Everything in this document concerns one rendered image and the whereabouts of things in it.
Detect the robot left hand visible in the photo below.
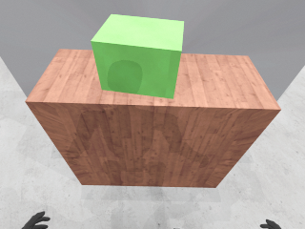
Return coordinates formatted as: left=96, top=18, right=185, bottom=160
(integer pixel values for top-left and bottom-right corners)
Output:
left=22, top=211, right=51, bottom=229

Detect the robot right hand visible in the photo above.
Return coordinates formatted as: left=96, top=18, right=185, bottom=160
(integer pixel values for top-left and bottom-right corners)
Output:
left=259, top=219, right=281, bottom=229

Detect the carton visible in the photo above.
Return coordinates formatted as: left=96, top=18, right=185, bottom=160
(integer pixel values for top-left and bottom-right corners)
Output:
left=91, top=14, right=184, bottom=99

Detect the pedestal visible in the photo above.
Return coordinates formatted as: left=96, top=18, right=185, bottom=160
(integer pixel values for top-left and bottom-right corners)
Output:
left=25, top=49, right=281, bottom=188

